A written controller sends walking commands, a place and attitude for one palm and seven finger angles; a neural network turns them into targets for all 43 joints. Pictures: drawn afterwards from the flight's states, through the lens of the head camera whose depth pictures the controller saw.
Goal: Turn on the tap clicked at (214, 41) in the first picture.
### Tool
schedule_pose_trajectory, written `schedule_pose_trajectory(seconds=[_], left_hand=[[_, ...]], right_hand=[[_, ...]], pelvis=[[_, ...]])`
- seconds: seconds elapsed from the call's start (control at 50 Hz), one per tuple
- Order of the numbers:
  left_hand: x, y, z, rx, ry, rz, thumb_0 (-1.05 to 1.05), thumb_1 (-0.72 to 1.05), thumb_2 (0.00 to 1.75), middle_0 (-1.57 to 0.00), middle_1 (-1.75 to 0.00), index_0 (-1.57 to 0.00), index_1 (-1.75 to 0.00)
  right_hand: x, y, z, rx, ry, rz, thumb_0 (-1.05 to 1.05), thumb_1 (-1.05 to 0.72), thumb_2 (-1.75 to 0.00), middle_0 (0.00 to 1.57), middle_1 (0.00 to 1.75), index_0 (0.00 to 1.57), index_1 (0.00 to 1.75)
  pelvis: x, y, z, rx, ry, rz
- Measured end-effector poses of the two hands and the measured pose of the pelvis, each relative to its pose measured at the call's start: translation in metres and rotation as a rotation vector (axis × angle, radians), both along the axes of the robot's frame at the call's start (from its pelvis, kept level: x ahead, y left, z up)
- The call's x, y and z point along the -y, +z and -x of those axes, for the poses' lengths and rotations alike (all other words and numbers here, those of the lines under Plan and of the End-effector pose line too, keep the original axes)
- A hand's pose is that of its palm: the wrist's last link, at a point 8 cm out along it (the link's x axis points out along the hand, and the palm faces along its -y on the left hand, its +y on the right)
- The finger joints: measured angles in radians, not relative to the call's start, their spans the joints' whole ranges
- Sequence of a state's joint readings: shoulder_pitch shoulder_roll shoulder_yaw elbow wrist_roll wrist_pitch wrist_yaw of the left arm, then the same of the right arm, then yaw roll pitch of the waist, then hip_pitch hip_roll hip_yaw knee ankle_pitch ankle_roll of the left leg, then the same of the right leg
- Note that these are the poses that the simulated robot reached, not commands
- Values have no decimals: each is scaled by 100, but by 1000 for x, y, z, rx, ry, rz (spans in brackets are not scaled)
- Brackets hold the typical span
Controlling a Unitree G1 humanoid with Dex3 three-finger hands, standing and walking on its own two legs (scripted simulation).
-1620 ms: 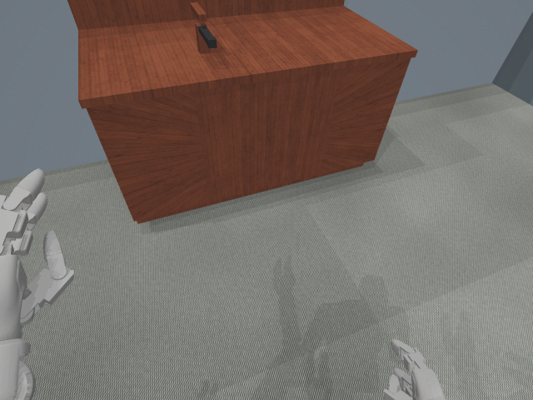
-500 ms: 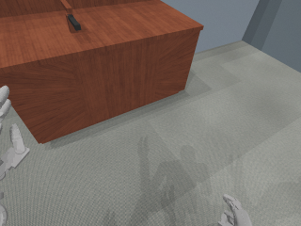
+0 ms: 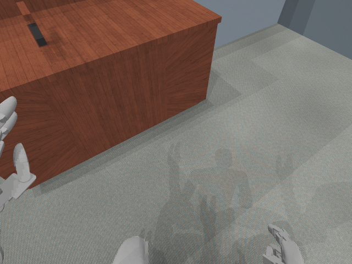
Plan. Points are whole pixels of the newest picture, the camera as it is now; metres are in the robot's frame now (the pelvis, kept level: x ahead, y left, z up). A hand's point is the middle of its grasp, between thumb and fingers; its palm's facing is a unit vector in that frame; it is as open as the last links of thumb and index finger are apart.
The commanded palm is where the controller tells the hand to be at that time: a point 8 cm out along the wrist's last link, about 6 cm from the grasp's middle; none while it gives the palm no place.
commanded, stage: walk to a spot facing it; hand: left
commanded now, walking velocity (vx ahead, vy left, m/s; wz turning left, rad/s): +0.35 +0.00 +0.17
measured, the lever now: (40, 40) +0.84 +0.54 +0.04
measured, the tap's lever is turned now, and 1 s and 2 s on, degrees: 0 0 0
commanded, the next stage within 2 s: turn to face it in 0.28 s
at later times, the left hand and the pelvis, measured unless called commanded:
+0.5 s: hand (60, 96) +0.36 +0.23 +0.21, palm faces +0.37 -0.81 -0.45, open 7.5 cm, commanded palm +0.31 +0.28 +0.19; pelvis +0.14 +0.00 +0.01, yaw -1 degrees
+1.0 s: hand (57, 96) +0.37 +0.24 +0.20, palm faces +0.51 -0.77 -0.40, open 7.5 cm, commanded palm +0.31 +0.27 +0.19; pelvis +0.19 -0.02 +0.00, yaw +7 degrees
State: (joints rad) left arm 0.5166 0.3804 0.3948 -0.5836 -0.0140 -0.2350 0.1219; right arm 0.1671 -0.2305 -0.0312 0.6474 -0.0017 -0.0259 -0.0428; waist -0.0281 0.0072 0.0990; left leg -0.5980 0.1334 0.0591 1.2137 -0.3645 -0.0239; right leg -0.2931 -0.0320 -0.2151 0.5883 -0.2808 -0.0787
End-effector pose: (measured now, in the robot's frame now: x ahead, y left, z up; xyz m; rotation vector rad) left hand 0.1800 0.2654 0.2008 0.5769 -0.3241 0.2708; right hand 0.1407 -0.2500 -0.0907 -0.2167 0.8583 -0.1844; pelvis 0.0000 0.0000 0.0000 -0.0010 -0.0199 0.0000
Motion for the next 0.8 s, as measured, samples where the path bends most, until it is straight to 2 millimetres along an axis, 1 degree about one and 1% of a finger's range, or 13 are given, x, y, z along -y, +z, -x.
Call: schedule_pose_trajectory(seconds=[0.06, 0.12, 0.22, 0.28, 0.32, 0.36, 0.44, 0.48, 0.54, 0.58, 0.64, 0.72, 0.8], left_hand=[[-5, 13, -10, 46, 12, -8, 2, 88, 89, -22, -30, -21, -30], [-16, 16, -23, 87, 48, 12, 1, 88, 89, -22, -30, -21, -30], [-43, -1, -57, 140, 107, 97, 1, 88, 89, -21, -30, -21, -30], [-51, -13, -86, 143, 119, 148, 1, 89, 89, -21, -30, -20, -30], [-49, -15, -105, 118, 108, 155, 2, 89, 90, -21, -30, -20, -30], [-41, -10, -119, 102, 80, 146, 2, 89, 90, -21, -30, -20, -30], [-15, 10, -134, 87, 8, 82, 2, 89, 90, -21, -30, -20, -30], [-4, 18, -141, 73, -2, 38, 2, 89, 89, -21, -30, -20, -30], [5, 20, -151, 41, 31, -29, 2, 89, 89, -21, -30, -21, -30], [10, 15, -159, 20, 71, -55, 1, 89, 89, -21, -30, -21, -30], [14, 1, -170, -39, 127, -14, 1, 89, 89, -21, -30, -21, -30], [18, -14, -176, -121, 157, 30, 1, 89, 89, -21, -30, -21, -30], [23, -13, -175, -108, 136, 40, 2, 88, 89, -22, -30, -21, -30]], right_hand=[[3, 14, -23, 19, 16, 31, 1, -90, -89, 20, 30, 20, 30], [-2, 23, -49, 46, 31, 54, 1, -90, -89, 20, 30, 20, 30], [-22, 22, -97, 113, 38, 73, 1, -90, -89, 20, 30, 20, 30], [-43, 21, -122, 147, 48, 33, 1, -90, -89, 20, 30, 20, 30], [-58, 21, -135, 160, 71, -10, 1, -90, -89, 20, 30, 20, 30], [-71, 22, -145, 165, 90, -57, 1, -90, -89, 20, 30, 20, 30], [-81, 20, -157, 155, 105, -130, 1, -90, -89, 21, 30, 20, 30], [-78, 15, -160, 135, 102, -156, 1, -90, -89, 21, 30, 21, 30], [-62, 0, -167, 94, 88, -178, 1, -90, -89, 21, 30, 21, 30], [-45, -15, -172, 66, 79, -178, 1, -90, -89, 21, 30, 21, 30], [-17, -28, -179, 4, 70, -139, 1, -90, -89, 21, 30, 21, 30], [16, -20, -188, -28, 46, -69, 1, -90, -89, 21, 30, 20, 30], [35, 1, -202, -3, 47, 12, 1, -90, -89, 20, 30, 20, 30]], pelvis=[[0, 6, -19, -5, 7, -13], [-5, 7, -42, -3, 13, -19], [-22, -5, -83, 12, 11, -10], [-25, -8, -96, 25, 3, -22], [-24, -5, -103, 24, 7, -12], [-22, -1, -110, 16, -1, -3], [-14, 7, -128, -3, -22, 8], [-8, 9, -139, -9, -16, 13], [7, 5, -155, -10, 0, 7], [17, -3, -166, -4, 14, 0], [24, -3, -174, 1, 37, -8], [30, 4, -181, -2, 50, -37], [35, 8, -186, -8, 70, -41]])
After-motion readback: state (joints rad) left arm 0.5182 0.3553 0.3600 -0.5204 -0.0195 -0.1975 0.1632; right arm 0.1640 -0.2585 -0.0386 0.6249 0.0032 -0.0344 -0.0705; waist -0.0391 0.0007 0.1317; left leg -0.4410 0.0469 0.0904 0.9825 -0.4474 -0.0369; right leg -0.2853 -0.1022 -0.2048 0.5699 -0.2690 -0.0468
